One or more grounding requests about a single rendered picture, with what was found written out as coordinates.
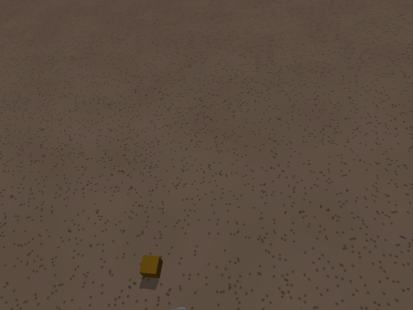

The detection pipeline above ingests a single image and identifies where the cube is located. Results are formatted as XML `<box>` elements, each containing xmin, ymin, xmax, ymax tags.
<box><xmin>139</xmin><ymin>255</ymin><xmax>163</xmax><ymax>278</ymax></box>

